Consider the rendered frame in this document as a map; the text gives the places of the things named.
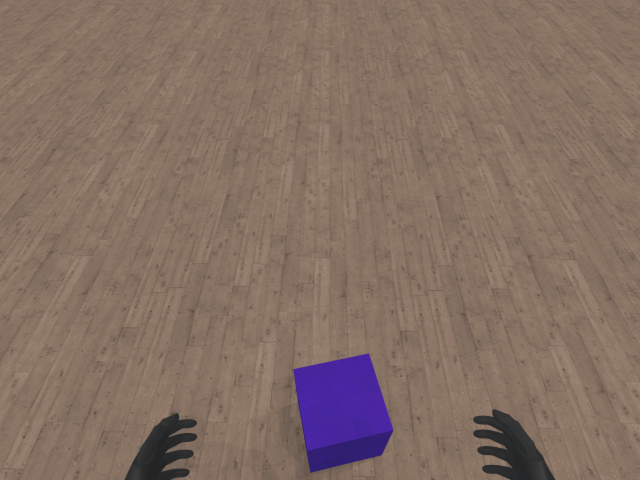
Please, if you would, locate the left robot hand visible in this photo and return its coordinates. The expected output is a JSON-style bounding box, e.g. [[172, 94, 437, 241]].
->
[[125, 413, 197, 480]]

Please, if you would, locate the carton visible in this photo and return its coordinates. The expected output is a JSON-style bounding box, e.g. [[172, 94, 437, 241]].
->
[[293, 353, 393, 473]]

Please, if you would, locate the right robot hand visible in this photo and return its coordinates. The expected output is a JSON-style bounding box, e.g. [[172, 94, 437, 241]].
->
[[473, 409, 555, 480]]

